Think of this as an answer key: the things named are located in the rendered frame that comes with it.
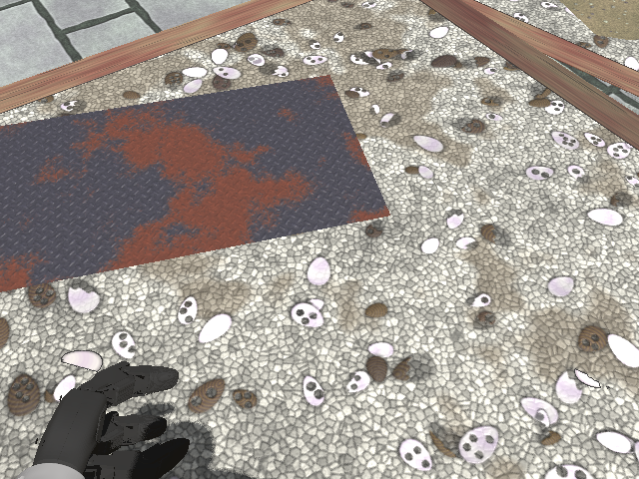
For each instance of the left robot hand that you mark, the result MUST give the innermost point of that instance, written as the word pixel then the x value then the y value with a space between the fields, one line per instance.
pixel 81 435

